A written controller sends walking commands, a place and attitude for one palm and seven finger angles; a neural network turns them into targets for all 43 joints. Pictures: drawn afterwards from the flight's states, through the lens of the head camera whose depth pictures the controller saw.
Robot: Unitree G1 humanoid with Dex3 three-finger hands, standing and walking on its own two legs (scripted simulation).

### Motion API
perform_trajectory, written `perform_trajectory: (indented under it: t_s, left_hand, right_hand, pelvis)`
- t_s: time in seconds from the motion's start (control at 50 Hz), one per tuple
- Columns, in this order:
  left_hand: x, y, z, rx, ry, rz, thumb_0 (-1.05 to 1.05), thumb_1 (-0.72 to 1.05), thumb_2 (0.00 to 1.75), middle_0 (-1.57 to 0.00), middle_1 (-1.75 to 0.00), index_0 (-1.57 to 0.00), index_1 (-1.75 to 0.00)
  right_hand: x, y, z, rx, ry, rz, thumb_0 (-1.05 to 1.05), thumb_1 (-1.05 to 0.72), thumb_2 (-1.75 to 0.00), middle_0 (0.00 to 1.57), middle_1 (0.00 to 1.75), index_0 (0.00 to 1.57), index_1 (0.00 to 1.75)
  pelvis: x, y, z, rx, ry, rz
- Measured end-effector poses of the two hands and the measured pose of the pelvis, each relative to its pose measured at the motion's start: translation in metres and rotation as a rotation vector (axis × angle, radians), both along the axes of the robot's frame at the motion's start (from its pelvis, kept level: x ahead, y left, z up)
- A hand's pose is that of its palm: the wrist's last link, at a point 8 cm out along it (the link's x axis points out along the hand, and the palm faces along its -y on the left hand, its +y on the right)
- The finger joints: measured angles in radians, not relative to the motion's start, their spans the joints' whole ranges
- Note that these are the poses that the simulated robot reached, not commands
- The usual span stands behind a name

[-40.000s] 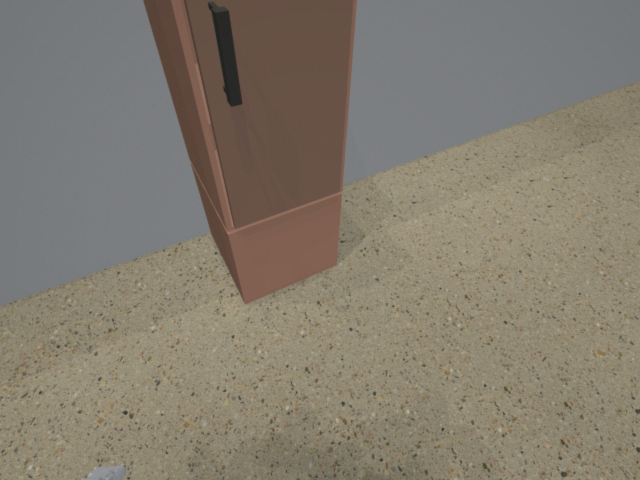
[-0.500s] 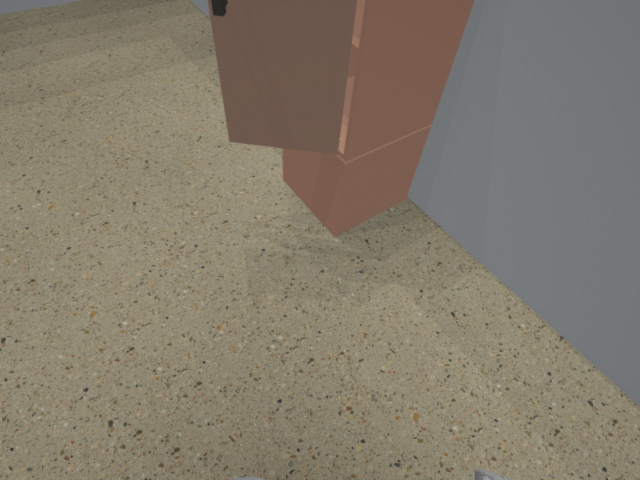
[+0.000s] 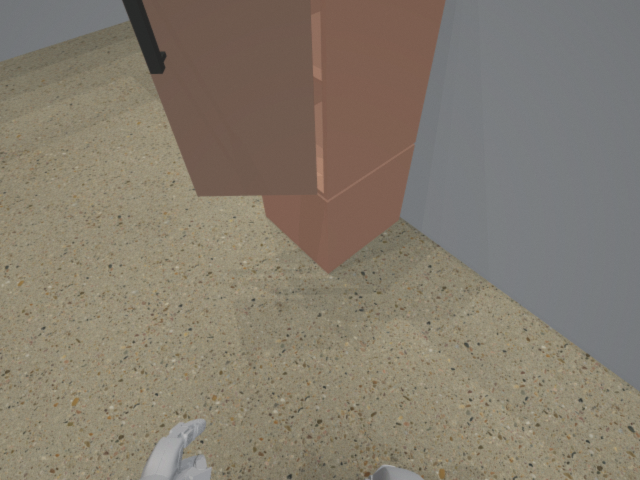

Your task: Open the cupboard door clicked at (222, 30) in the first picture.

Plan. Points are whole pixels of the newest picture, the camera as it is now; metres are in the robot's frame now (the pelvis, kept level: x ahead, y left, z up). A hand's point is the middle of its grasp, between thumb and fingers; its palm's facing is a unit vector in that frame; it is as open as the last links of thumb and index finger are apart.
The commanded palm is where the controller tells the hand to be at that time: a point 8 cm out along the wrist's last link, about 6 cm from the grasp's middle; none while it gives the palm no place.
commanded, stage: take the last steps up to it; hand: left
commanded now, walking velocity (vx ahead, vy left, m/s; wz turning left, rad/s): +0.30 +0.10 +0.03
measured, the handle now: (144, 20) +0.85 +0.33 +0.17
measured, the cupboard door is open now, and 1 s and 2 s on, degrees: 49 49 49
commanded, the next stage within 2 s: come to a stop and stand still in 0.38 s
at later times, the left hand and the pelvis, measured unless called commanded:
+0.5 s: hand out of the picture +0.14 +0.25 -0.17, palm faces +0.07 -0.98 -0.17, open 7.3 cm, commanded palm none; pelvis +0.19 +0.08 +0.01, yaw -1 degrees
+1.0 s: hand (184, 343) +0.35 +0.24 -0.14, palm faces -0.02 -0.97 -0.26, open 7.4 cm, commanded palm none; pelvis +0.25 +0.05 +0.02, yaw -1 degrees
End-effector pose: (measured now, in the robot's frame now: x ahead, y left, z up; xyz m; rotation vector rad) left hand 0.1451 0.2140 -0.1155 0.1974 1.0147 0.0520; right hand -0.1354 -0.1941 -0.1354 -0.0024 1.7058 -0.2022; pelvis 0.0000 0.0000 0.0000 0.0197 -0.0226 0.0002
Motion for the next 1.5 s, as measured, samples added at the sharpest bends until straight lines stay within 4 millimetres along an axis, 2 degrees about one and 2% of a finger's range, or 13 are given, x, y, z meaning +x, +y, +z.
perform_trajectory:
  t_s: [0.08, 0.28, 0.4, 0.46, 0.58, 0.7, 0.8, 0.88, 0.98, 1.08, 1.26, 1.38, 1.5]
  left_hand:
    - [-0.008, 0.0, 0.003, 0.001, 0.062, 0.064, 0.0, 0.91, 0.89, -0.2, -0.3, -0.2, -0.3]
    - [-0.044, 0.045, 0.006, 0.031, 0.305, 0.198, -0.02, 0.95, 0.89, -0.2, -0.3, -0.2, -0.3]
    - [-0.054, 0.067, -0.018, -0.024, 0.475, 0.248, 0.0, 0.93, 0.9, -0.2, -0.3, -0.2, -0.3]
    - [-0.038, 0.079, -0.027, -0.03, 0.527, 0.229, 0.0, 0.92, 0.9, -0.2, -0.3, -0.19, -0.3]
    - [0.049, 0.091, -0.018, -0.025, 0.418, 0.181, 0.01, 0.92, 0.9, -0.2, -0.3, -0.19, -0.3]
    - [0.129, 0.096, -0.012, 0.017, 0.313, 0.126, 0.01, 0.94, 0.9, -0.2, -0.3, -0.19, -0.3]
    - [0.176, 0.094, -0.005, 0.071, 0.237, 0.096, 0.01, 0.93, 0.9, -0.2, -0.3, -0.19, -0.3]
    - [0.194, 0.084, 0.001, 0.103, 0.196, 0.074, 0.01, 0.92, 0.9, -0.2, -0.3, -0.19, -0.3]
    - [0.196, 0.071, 0.006, 0.087, 0.195, 0.076, 0.0, 0.92, 0.89, -0.2, -0.3, -0.19, -0.3]
    - [0.182, 0.069, 0.003, 0.051, 0.215, 0.091, 0.0, 0.91, 0.89, -0.2, -0.3, -0.2, -0.3]
    - [0.144, 0.105, -0.012, 0.063, 0.231, 0.106, 0.0, 0.91, 0.89, -0.21, -0.3, -0.2, -0.3]
    - [0.12, 0.126, 0.0, 0.095, 0.227, 0.097, 0.01, 0.91, 0.89, -0.2, -0.3, -0.2, -0.3]
    - [0.1, 0.134, 0.006, 0.106, 0.269, 0.077, 0.01, 0.91, 0.89, -0.2, -0.3, -0.2, -0.3]
  right_hand:
    - [0.061, -0.011, 0.003, -0.005, -0.055, 0.028, 0.01, -0.91, -0.9, 0.2, 0.3, 0.2, 0.3]
    - [0.274, -0.019, 0.019, -0.064, -0.379, 0.158, 0.02, -0.93, -0.9, 0.2, 0.3, 0.19, 0.29]
    - [0.388, 0.005, 0.021, -0.119, -0.533, 0.248, 0.01, -0.93, -0.9, 0.2, 0.3, 0.19, 0.29]
    - [0.418, 0.022, 0.022, -0.141, -0.58, 0.251, 0.01, -0.92, -0.9, 0.2, 0.3, 0.19, 0.29]
    - [0.422, 0.052, 0.022, -0.116, -0.517, 0.201, 0.0, -0.92, -0.9, 0.2, 0.3, 0.19, 0.3]
    - [0.414, 0.043, 0.016, -0.129, -0.412, 0.143, -0.01, -0.95, -0.9, 0.2, 0.3, 0.2, 0.3]
    - [0.402, 0.025, 0.002, -0.114, -0.336, 0.094, 0.0, -0.93, -0.9, 0.2, 0.3, 0.2, 0.3]
    - [0.395, 0.009, -0.006, -0.104, -0.289, 0.06, 0.0, -0.92, -0.9, 0.2, 0.3, 0.2, 0.3]
    - [0.4, 0.001, 0.002, -0.103, -0.27, 0.068, 0.01, -0.91, -0.9, 0.2, 0.3, 0.19, 0.3]
    - [0.417, 0.006, 0.012, -0.105, -0.316, 0.101, 0.01, -0.91, -0.9, 0.2, 0.3, 0.19, 0.29]
    - [0.445, 0.039, 0.014, -0.132, -0.544, 0.143, 0.01, -0.91, -0.9, 0.2, 0.3, 0.19, 0.29]
    - [0.44, 0.069, 0.01, -0.063, -0.599, 0.148, 0.01, -0.91, -0.9, 0.2, 0.3, 0.19, 0.3]
    - [0.417, 0.069, 0.012, -0.07, -0.58, 0.129, -0.01, -0.93, -0.9, 0.2, 0.3, 0.2, 0.3]
  pelvis:
    - [0.028, -0.002, 0.011, -0.007, -0.003, 0.015]
    - [0.105, 0.019, 0.027, -0.009, 0.028, 0.021]
    - [0.16, 0.058, 0.01, -0.034, 0.022, 0.007]
    - [0.179, 0.071, 0.004, -0.017, 0.018, -0.009]
    - [0.211, 0.082, 0.017, -0.006, 0.033, -0.023]
    - [0.235, 0.078, 0.018, -0.01, 0.032, -0.028]
    - [0.249, 0.062, 0.012, -0.002, 0.034, -0.031]
    - [0.253, 0.051, 0.01, -0.005, 0.038, -0.025]
    - [0.252, 0.049, 0.018, 0.008, 0.036, -0.026]
    - [0.248, 0.053, 0.023, 0.016, 0.035, -0.023]
    - [0.237, 0.086, 0.007, -0.016, -0.002, -0.038]
    - [0.226, 0.096, 0.009, -0.013, -0.019, -0.052]
    - [0.218, 0.102, 0.014, -0.009, 0.002, -0.062]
